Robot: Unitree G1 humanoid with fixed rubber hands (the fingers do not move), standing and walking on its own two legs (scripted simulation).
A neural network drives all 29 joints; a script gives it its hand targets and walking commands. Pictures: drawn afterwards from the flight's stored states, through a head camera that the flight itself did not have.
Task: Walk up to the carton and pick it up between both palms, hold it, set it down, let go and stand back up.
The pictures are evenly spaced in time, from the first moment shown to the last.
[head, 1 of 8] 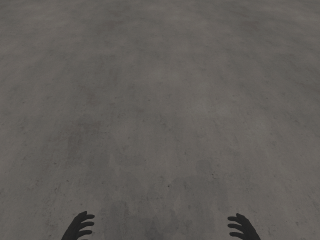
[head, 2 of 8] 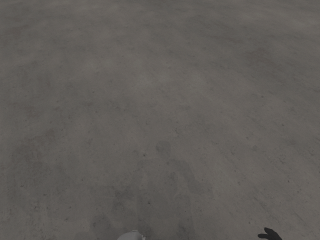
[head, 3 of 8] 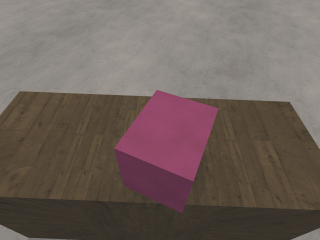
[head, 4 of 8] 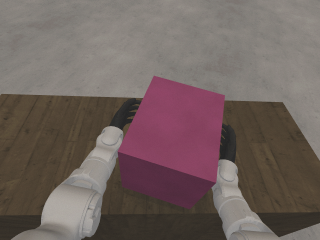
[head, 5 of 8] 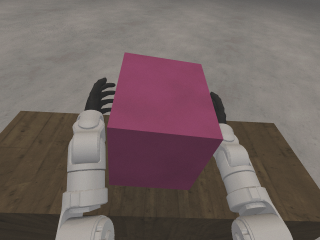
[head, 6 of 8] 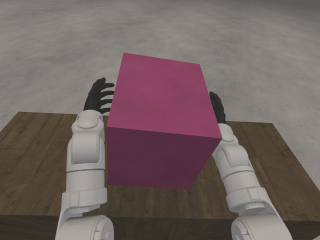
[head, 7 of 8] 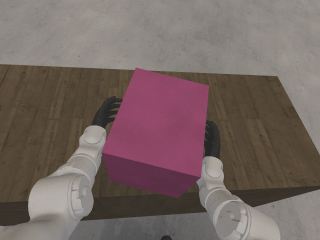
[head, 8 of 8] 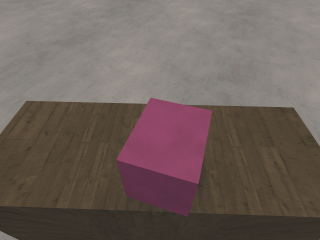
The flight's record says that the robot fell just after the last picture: no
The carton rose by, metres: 0.21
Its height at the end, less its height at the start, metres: +0.00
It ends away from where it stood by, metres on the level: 0.02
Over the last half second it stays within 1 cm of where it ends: yes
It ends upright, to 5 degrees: yes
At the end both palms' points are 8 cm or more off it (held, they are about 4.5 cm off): yes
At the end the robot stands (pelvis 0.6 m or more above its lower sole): yes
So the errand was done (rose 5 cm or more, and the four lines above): yes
